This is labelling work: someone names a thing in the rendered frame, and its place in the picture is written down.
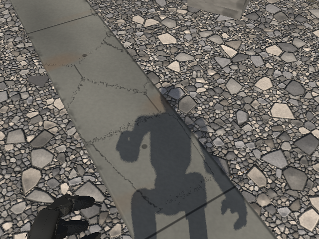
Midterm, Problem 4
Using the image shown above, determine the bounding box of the robot left hand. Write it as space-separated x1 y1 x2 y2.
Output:
25 193 102 239

